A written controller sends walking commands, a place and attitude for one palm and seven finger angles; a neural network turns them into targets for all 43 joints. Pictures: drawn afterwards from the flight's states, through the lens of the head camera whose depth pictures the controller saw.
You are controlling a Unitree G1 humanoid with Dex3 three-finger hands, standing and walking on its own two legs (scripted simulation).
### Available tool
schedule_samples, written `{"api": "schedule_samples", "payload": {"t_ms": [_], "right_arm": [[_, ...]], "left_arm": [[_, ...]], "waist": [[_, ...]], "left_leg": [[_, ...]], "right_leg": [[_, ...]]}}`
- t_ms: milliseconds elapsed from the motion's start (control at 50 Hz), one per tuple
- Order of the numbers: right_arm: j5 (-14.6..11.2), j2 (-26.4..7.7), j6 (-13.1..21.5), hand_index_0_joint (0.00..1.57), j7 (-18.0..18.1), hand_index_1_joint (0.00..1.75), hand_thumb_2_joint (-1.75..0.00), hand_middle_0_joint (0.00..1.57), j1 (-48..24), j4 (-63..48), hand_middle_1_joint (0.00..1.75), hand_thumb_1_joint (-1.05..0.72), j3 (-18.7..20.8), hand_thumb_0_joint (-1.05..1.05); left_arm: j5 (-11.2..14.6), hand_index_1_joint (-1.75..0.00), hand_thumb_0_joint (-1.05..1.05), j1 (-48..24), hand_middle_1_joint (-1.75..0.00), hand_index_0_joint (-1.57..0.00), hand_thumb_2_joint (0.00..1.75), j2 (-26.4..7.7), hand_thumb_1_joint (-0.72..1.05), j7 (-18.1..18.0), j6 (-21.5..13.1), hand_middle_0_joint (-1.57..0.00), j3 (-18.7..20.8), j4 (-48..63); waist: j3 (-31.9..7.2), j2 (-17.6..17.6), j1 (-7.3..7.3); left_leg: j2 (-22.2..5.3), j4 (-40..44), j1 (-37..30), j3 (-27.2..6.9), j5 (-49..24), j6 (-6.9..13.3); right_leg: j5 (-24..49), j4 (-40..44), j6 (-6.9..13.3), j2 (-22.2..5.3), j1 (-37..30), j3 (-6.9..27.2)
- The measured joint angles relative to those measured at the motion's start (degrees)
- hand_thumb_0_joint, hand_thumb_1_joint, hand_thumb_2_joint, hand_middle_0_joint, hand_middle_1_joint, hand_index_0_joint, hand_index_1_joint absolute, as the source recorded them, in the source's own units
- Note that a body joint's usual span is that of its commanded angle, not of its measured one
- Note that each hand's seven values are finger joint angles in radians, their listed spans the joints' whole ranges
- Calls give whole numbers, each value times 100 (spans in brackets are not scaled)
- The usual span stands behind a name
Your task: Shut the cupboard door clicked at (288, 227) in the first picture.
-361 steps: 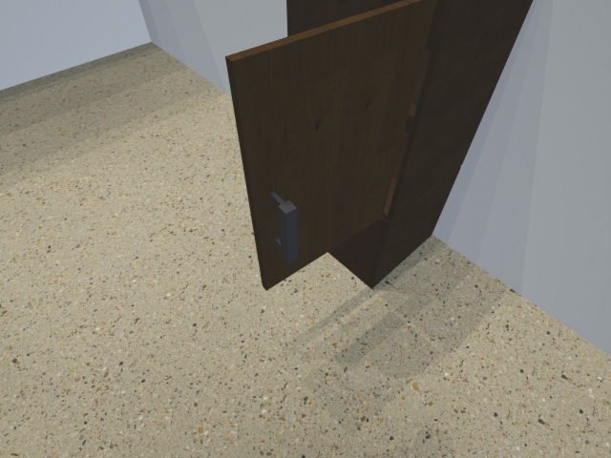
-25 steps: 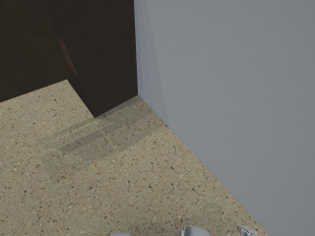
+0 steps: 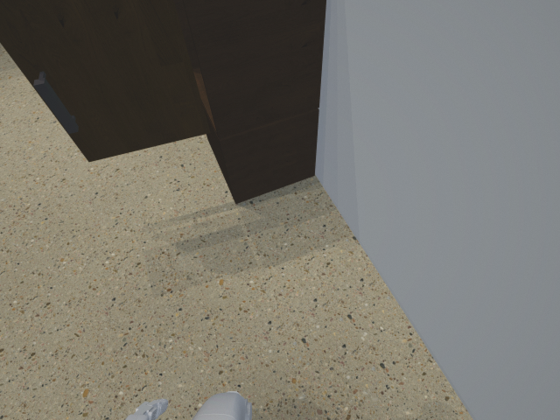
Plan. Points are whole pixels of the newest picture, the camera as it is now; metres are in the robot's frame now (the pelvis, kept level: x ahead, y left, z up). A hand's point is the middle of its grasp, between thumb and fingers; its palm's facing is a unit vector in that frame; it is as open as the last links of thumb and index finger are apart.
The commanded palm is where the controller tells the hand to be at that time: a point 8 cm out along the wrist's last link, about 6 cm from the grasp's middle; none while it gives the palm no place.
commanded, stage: turn to face it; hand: left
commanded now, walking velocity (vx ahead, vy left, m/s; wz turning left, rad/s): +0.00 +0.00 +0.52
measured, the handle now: (58, 102) +0.86 +0.63 -0.10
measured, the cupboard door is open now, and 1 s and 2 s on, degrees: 84 84 84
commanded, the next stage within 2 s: take the last steps up to it in 0.52 s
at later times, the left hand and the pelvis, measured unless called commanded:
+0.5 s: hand out of the picture +0.06 +0.22 -0.16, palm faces +0.22 -0.94 -0.27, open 7.4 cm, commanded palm none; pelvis +0.02 -0.01 -0.01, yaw +12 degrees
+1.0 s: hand out of the picture -0.07 +0.17 -0.17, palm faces +0.47 -0.86 -0.21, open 7.3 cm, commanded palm none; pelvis +0.05 +0.02 +0.00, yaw +23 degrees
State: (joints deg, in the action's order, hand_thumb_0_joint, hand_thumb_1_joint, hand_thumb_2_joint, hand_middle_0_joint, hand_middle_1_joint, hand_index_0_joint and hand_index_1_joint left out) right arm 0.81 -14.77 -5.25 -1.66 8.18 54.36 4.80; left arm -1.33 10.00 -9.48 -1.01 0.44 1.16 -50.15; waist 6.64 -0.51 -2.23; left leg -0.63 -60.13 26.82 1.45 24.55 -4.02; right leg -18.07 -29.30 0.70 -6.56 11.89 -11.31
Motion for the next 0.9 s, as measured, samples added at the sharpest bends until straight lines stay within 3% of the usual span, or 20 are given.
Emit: {"api": "schedule_samples", "payload": {"t_ms": [100, 140, 160, 180, 220, 260, 320, 460, 520, 540, 600, 640, 680, 780, 900], "right_arm": [[-18, 90, 65, 19, -7, 30, -89, 20, -167, -34, 30, -91, -91, 1], [-14, 110, 138, 19, -8, 30, -89, 20, -224, -99, 30, -91, -130, 1], [2, 87, 197, 19, -15, 30, -89, 20, -227, -157, 30, -91, -144, 1], [18, 118, 255, 20, 1, 30, -89, 20, -262, -186, 30, -91, -141, 1], [24, 180, 334, 20, 59, 30, -89, 20, -288, -238, 30, -91, -189, 1], [35, 218, 366, 20, 138, 30, -89, 20, -258, -261, 30, -91, -230, 0], [39, 251, 371, 20, 204, 30, -89, 20, -209, -218, 30, -91, -279, 0], [52, 311, 324, 20, 191, 30, -89, 20, -31, -65, 30, -91, -302, 0], [28, 314, 270, 20, 177, 30, -89, 20, 73, 15, 30, -91, -272, 0], [4, 289, 251, 20, 166, 30, -89, 20, 101, 40, 30, -91, -251, 0], [-23, 180, 113, 20, 156, 30, -89, 20, 114, 151, 30, -91, -148, 1], [-20, 141, 63, 20, 143, 30, -89, 20, 118, 229, 30, -91, -104, 1], [-7, 125, 69, 20, 124, 30, -89, 20, 138, 286, 30, -91, -85, 1], [28, 171, 117, 20, 59, 30, -89, 20, 262, 421, 30, -91, -78, 1], [38, 235, 152, 19, -26, 30, -89, 20, 189, 475, 30, -91, -117, 1]], "left_arm": [[-26, -30, 0, 143, -30, -20, 90, -135, 91, 16, -30, -21, 92, -73], [-2, -30, 0, 246, -30, -20, 90, -239, 91, 31, -14, -21, 139, -133], [22, -30, 0, 324, -30, -20, 90, -282, 91, 44, 13, -21, 165, -155], [44, -30, 0, 322, -30, -20, 90, -362, 91, 49, 73, -21, 190, -211], [41, -30, 0, 243, -30, -20, 90, -499, 91, 11, 240, -20, 220, -321], [51, -30, 1, 146, -29, -20, 90, -566, 91, -5, 321, -20, 248, -405], [53, -30, 1, 49, -29, -20, 90, -594, 91, 28, 319, -20, 258, -407], [65, -30, 1, -81, -29, -20, 90, -466, 91, 68, 245, -20, 178, -308], [70, -30, 1, -71, -29, -20, 90, -387, 91, 81, 135, -20, 133, -265], [49, -30, 1, -50, -29, -20, 90, -342, 91, 72, 71, -20, 123, -260], [4, -30, 0, -8, -29, -20, 90, -129, 91, 52, -20, -20, 35, -297], [2, -30, 0, 63, -29, -20, 90, -19, 90, 32, -21, -20, 6, -315], [2, -30, 0, 146, -29, -20, 90, 62, 90, 29, -37, -20, -8, -353], [-6, -30, 0, 363, -30, -20, 90, 25, 93, 24, -184, -20, 85, -485], [-50, -30, 0, 725, -30, -20, 90, -71, 92, 74, -277, -20, 165, -794]], "waist": [[63, 211, 192], [47, 282, 231], [-11, 252, 237], [-9, 319, 235], [34, 399, 280], [34, 372, 301], [19, 291, 336], [-70, 53, 263], [-138, -3, 227], [-162, -45, 232], [-135, -206, 167], [-139, -186, 168], [-163, -140, 167], [-257, 3, 240], [-289, 171, 455]], "left_leg": [[-28, 1521, -537, 257, 54, 87], [17, 2337, -874, 366, -429, 174], [-1, 2685, -1012, 354, -842, 374], [53, 2592, -949, 332, -818, 533], [108, 2422, -901, 264, -598, 614], [116, 2543, -959, 153, -594, 589], [115, 2886, -1117, 27, -796, 539], [67, 3129, -1255, -227, -938, 408], [87, 2874, -1152, -323, -809, 282], [83, 2677, -1065, -347, -713, 257], [178, 1229, -605, -442, 339, 274], [216, 278, -332, -362, 316, 252], [184, -145, -204, -271, 98, 202], [23, 208, -281, -103, -197, 106], [-109, 1206, -435, 130, -199, 129]], "right_leg": [[-194, -218, -82, -187, -18, -359], [-389, -532, -160, -290, 54, -477], [-514, -847, -212, -316, 186, -513], [-886, -1338, -295, -348, 391, -335], [-1417, -2334, -390, -208, 822, 216], [-1366, -2995, -451, -55, 1167, 569], [-994, -3250, -494, 40, 1445, 841], [-744, -1873, -473, 215, 1094, 898], [-72, -693, -418, 330, 551, 791], [162, -462, -309, 350, 449, 757], [-52, -578, 24, 343, 382, 565], [-26, -381, 83, 298, 252, 502], [98, -130, 75, 266, 135, 442], [291, 388, 65, 195, -145, 196], [293, 636, -78, 1, -392, -70]]}}
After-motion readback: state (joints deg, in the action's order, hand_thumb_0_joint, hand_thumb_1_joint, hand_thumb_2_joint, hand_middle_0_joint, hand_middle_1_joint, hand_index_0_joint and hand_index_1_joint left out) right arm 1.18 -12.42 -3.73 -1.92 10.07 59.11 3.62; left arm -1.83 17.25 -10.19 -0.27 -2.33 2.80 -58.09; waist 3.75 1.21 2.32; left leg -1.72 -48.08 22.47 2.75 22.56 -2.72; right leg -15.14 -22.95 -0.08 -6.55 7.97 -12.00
